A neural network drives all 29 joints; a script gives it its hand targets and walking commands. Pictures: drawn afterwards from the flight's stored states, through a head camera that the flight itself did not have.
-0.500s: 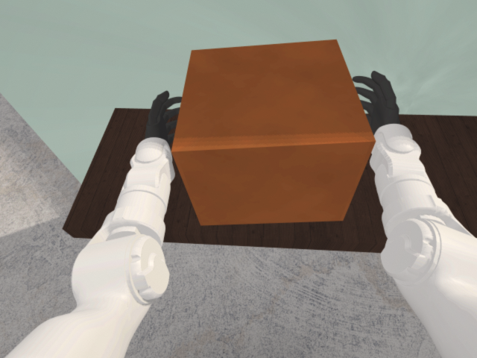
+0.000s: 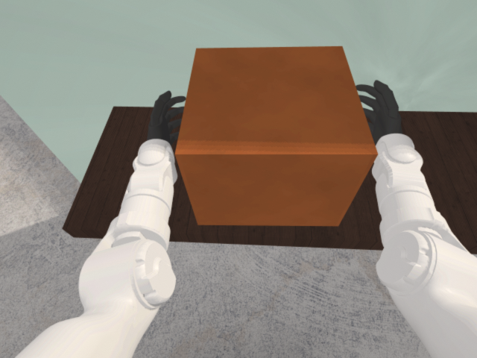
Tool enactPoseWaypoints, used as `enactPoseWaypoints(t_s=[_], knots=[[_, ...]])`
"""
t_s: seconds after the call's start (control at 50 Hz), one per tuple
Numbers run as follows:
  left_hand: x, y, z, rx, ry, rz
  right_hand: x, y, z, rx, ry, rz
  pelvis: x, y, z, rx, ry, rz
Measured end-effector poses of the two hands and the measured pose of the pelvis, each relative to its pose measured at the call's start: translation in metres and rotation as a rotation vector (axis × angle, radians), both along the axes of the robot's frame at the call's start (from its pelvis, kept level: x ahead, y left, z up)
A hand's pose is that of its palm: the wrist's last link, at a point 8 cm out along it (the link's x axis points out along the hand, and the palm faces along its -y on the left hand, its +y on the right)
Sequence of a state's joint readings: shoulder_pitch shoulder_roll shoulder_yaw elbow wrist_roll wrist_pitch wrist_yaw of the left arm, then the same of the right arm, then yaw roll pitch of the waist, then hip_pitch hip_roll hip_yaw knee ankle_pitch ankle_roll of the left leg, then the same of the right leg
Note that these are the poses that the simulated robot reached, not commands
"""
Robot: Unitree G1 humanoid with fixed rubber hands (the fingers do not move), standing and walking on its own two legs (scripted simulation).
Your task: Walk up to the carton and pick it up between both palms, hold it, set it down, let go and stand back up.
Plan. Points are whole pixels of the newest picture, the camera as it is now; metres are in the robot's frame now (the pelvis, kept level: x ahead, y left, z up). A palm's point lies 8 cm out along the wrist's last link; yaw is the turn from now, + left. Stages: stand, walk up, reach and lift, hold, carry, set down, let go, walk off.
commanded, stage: set down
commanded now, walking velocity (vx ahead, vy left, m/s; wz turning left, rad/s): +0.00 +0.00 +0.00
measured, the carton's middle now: (268, 138) +0.51 +0.01 +0.03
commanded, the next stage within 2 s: none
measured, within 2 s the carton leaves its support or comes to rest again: neither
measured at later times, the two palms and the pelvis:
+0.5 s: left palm (161, 142) +0.44 +0.19 +0.08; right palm (385, 133) +0.46 -0.18 +0.10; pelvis +0.00 +0.00 +0.00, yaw +0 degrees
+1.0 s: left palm (161, 144) +0.44 +0.19 +0.08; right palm (385, 135) +0.46 -0.18 +0.09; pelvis +0.00 +0.00 +0.00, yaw +0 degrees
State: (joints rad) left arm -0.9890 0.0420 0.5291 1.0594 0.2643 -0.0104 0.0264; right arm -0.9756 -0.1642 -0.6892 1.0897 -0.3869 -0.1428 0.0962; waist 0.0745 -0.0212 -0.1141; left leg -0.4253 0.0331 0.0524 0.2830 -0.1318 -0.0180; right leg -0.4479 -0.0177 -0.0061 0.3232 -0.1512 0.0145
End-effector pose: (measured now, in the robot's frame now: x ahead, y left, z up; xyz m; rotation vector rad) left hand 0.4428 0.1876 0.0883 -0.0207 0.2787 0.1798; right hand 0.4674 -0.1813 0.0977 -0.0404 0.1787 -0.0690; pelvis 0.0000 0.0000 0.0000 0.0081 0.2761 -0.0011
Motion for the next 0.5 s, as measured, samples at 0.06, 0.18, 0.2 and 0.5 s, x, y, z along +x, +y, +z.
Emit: enactPoseWaypoints(t_s=[0.06, 0.18, 0.2, 0.5], knots=[[-0.0003, 0.0, -0.0004, -0.001, -0.002, 0.0, -0.0003, 0.0, 0.0, -0.002, -0.001, 0.0, 0.0006, -0.0001, 0.0001, 0.0, -0.002, -0.001], [-0.0009, 0.0001, -0.0014, -0.006, -0.006, 0.001, -0.001, 0.0001, -0.0001, -0.011, -0.001, 0.001, 0.0012, -0.0008, 0.0005, 0.0, -0.01, 0.0], [-0.001, 0.0001, -0.0016, -0.006, -0.006, 0.001, -0.0011, 0.0001, -0.0002, -0.011, -0.002, 0.001, 0.0013, -0.0009, 0.0006, 0.0, -0.011, 0.0], [-0.0021, 0.0004, -0.0037, -0.007, -0.015, 0.0, -0.003, 0.0002, -0.0013, -0.019, -0.006, 0.001, 0.0021, -0.0012, 0.0012, 0.001, -0.021, 0.0]])
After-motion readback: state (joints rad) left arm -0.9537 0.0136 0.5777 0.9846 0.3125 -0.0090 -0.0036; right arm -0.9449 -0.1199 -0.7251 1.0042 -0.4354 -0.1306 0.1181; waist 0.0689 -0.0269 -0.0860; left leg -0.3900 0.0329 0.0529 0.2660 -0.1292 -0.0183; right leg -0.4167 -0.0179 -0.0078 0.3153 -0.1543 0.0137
